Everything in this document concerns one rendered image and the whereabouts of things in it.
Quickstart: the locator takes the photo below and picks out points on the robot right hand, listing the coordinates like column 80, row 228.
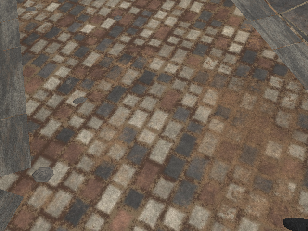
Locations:
column 296, row 224

